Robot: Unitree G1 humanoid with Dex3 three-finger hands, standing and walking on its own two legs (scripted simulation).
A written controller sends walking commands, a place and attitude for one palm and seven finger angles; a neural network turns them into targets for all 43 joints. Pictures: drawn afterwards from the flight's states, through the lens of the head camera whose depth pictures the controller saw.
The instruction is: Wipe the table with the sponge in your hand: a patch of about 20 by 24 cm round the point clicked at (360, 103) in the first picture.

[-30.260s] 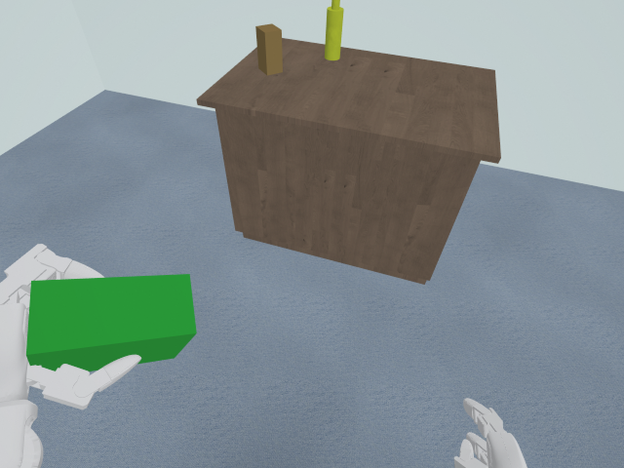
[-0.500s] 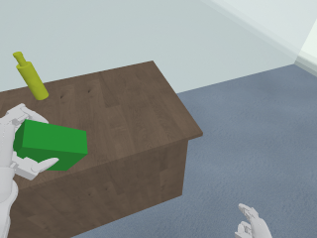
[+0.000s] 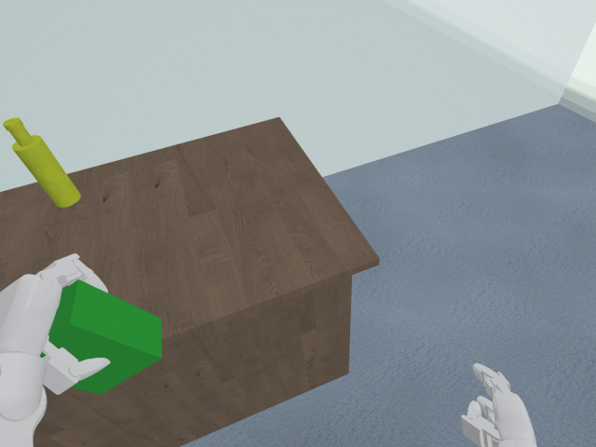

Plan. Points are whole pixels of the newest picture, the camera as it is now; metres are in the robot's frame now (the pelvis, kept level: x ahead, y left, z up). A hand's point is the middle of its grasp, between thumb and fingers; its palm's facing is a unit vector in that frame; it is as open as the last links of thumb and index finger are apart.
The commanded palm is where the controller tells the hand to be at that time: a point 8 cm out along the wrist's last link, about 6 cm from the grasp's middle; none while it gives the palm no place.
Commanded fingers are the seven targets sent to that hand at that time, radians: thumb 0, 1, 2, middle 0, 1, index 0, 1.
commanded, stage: turn the palm down, sponge in hand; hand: left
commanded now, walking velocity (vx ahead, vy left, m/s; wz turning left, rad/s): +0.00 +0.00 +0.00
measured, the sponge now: (106, 346) +0.21 +0.28 +0.06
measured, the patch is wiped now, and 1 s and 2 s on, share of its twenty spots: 0.00 0.00 0.00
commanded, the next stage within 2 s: move the sponge above the wiping area in 1.14 s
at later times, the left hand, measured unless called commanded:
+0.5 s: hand (80, 332) +0.21 +0.29 +0.11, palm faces +0.06 -0.21 -0.98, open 10.3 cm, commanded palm +0.18 +0.31 +0.19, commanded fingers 0.00 0.10 1.30 -1.20 -1.60 -1.20 -1.60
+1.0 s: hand (64, 328) +0.20 +0.30 +0.12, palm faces +0.10 -0.07 -0.99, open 10.3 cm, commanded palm +0.17 +0.30 +0.19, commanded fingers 0.00 0.10 1.30 -1.20 -1.60 -1.20 -1.60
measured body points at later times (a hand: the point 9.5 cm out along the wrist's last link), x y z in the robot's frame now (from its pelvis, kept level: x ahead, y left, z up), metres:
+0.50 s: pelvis -0.01 +0.03 +0.01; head -0.02 -0.02 +0.46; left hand +0.20 +0.29 +0.16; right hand +0.23 -0.18 -0.07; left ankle +0.03 +0.14 -0.73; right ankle -0.04 -0.09 -0.73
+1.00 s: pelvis -0.02 +0.02 +0.01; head -0.04 -0.03 +0.46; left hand +0.19 +0.30 +0.17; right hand +0.24 -0.18 -0.06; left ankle +0.03 +0.14 -0.73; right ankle -0.04 -0.09 -0.73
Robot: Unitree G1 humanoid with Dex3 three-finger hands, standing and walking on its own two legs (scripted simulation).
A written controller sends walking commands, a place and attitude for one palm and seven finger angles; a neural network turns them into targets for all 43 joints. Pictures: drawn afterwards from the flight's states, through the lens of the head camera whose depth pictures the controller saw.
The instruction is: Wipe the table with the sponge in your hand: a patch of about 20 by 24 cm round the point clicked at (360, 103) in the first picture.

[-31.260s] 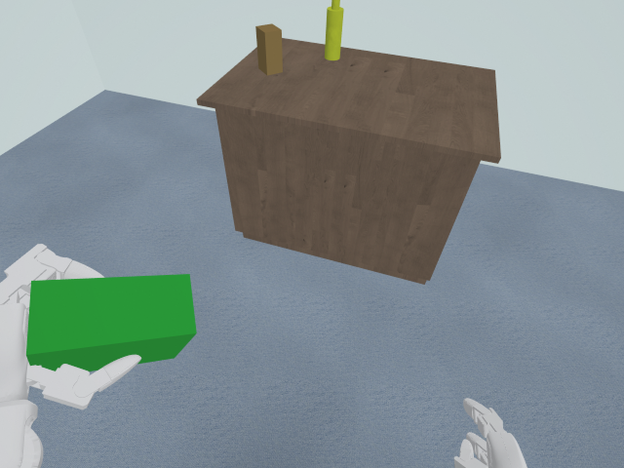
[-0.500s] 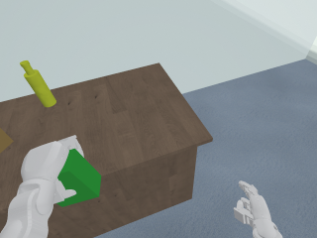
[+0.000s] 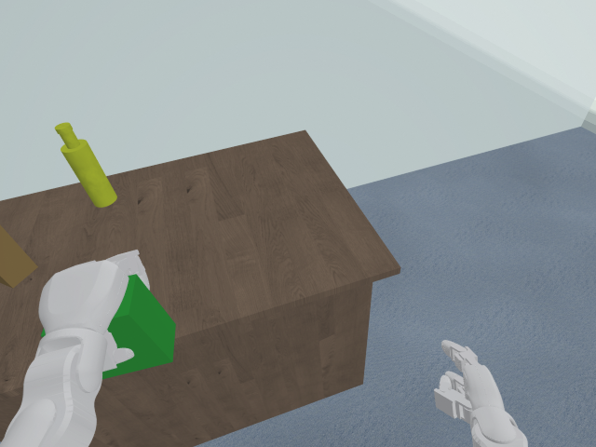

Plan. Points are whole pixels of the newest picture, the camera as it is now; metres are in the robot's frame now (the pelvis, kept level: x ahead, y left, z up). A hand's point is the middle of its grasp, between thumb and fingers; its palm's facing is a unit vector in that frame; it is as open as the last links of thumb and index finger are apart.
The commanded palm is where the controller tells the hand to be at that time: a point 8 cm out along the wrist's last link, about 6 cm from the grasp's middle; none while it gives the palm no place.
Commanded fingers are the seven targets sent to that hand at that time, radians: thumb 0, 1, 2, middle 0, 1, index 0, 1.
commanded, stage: turn the palm down, sponge in hand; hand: left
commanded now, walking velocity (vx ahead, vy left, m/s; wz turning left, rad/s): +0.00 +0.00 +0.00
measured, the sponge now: (125, 337) +0.22 +0.29 +0.04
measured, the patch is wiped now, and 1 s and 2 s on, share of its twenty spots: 0.00 0.00 0.00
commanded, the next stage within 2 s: move the sponge above the wiping area in 0.14 s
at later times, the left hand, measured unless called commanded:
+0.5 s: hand (100, 303) +0.23 +0.31 +0.10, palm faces +0.09 -0.06 -0.99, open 10.3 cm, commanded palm +0.21 +0.29 +0.16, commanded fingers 0.00 0.10 1.30 -1.20 -1.60 -1.20 -1.60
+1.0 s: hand (102, 298) +0.25 +0.33 +0.08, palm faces +0.01 -0.06 -1.00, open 10.3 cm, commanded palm +0.24 +0.31 +0.15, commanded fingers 0.00 0.10 1.30 -1.20 -1.60 -1.20 -1.60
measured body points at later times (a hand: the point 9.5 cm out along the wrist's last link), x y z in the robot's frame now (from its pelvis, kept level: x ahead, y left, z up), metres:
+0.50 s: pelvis +0.01 -0.01 +0.00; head -0.01 -0.06 +0.45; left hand +0.23 +0.31 +0.15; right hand +0.25 -0.22 -0.08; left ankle +0.05 +0.12 -0.74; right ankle -0.02 -0.11 -0.74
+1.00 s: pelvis +0.01 +0.00 +0.00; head +0.00 -0.04 +0.45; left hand +0.25 +0.33 +0.13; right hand +0.24 -0.22 -0.10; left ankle +0.05 +0.12 -0.74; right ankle -0.02 -0.11 -0.74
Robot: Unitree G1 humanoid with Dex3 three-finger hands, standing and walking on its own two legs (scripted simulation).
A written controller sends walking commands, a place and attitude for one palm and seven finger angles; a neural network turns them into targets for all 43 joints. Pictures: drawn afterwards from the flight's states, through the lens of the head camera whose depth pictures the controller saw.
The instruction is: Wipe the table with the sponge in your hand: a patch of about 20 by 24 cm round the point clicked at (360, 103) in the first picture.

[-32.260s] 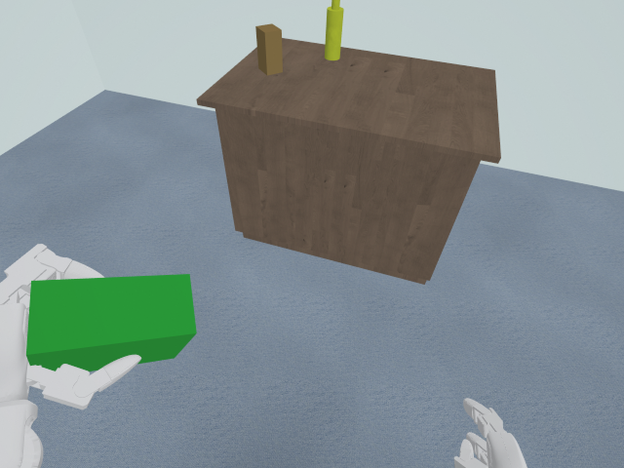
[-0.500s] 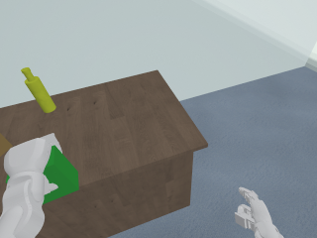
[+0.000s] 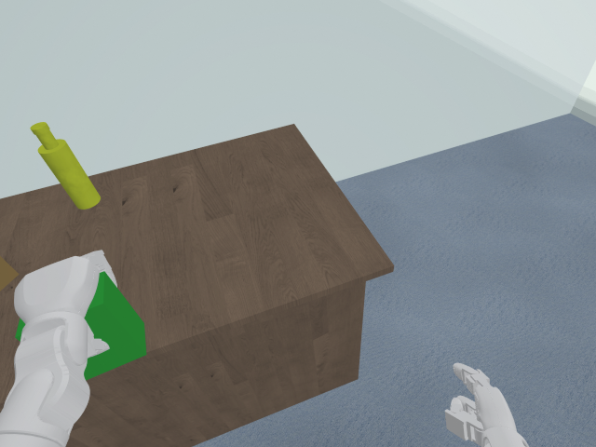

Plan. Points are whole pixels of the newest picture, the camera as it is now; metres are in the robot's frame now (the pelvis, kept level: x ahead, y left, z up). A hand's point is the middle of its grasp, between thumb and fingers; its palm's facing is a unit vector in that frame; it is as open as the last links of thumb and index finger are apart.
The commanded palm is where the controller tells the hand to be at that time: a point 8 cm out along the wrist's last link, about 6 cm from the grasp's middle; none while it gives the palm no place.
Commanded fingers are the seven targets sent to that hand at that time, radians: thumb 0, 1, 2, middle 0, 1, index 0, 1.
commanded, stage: move the sponge above the wiping area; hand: left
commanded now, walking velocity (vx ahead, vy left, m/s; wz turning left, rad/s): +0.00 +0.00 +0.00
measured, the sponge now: (97, 337) +0.24 +0.33 +0.02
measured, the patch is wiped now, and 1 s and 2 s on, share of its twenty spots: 0.00 0.00 0.00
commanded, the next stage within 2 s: none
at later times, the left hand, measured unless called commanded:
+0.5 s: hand (98, 305) +0.27 +0.33 +0.06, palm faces -0.10 -0.06 -0.99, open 10.3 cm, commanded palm +0.26 +0.32 +0.13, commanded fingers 0.00 0.10 1.30 -1.20 -1.60 -1.20 -1.60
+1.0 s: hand (114, 286) +0.31 +0.34 +0.04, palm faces -0.14 -0.05 -0.99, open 10.3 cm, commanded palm +0.29 +0.35 +0.11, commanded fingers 0.00 0.10 1.30 -1.20 -1.60 -1.20 -1.60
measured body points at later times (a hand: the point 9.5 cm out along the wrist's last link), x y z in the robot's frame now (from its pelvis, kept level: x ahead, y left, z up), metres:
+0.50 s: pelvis +0.00 +0.00 +0.00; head +0.00 -0.04 +0.45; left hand +0.27 +0.33 +0.11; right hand +0.21 -0.23 -0.11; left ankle +0.04 +0.12 -0.74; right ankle -0.04 -0.11 -0.74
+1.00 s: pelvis +0.01 +0.00 -0.01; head +0.03 -0.02 +0.44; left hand +0.32 +0.34 +0.09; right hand +0.17 -0.26 -0.13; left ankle +0.04 +0.12 -0.74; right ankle -0.04 -0.11 -0.74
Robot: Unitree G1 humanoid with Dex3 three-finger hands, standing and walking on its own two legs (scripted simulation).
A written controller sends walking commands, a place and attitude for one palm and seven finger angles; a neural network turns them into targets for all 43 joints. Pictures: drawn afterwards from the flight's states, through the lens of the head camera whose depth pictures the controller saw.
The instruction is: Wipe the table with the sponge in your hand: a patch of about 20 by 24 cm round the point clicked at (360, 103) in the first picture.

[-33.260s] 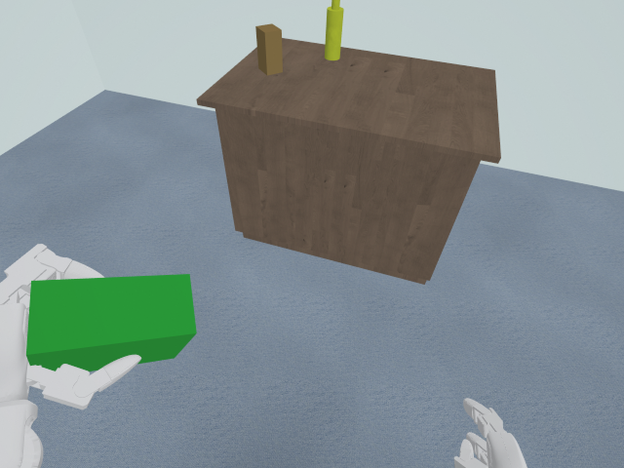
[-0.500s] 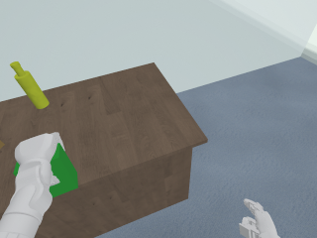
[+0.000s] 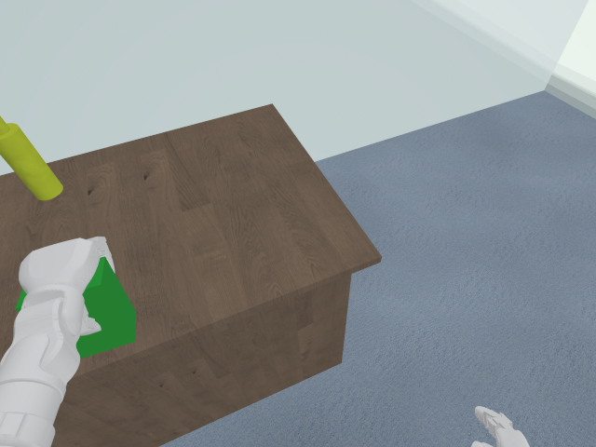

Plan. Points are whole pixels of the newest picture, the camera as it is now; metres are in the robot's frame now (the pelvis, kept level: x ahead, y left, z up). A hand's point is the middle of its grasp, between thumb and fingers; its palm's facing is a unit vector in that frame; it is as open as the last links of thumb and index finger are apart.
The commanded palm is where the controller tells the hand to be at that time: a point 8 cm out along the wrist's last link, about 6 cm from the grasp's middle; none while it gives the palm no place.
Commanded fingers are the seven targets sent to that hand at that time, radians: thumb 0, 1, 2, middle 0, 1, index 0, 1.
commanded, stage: move the sponge above the wiping area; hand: left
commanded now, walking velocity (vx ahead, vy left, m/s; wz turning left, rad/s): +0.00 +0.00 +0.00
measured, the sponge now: (90, 320) +0.28 +0.35 -0.01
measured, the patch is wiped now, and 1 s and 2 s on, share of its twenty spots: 0.00 0.00 0.00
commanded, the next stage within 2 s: none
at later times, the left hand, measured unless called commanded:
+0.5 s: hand (85, 294) +0.29 +0.32 +0.05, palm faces -0.04 -0.04 -1.00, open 10.3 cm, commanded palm +0.27 +0.34 +0.12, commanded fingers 0.00 0.10 1.30 -1.20 -1.60 -1.20 -1.60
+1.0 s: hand (89, 281) +0.31 +0.32 +0.06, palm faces -0.02 -0.01 -1.00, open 10.3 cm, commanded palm +0.28 +0.35 +0.13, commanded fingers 0.00 0.10 1.30 -1.20 -1.60 -1.20 -1.60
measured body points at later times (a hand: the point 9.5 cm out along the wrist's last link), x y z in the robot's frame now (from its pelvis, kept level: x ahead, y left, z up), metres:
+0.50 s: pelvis -0.01 +0.01 +0.00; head +0.00 -0.01 +0.45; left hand +0.29 +0.32 +0.10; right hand +0.18 -0.23 -0.11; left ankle +0.02 +0.12 -0.73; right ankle -0.05 -0.11 -0.73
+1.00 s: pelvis -0.01 +0.00 +0.00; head +0.01 -0.02 +0.45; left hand +0.30 +0.32 +0.11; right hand +0.14 -0.26 -0.12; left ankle +0.02 +0.12 -0.73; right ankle -0.05 -0.11 -0.73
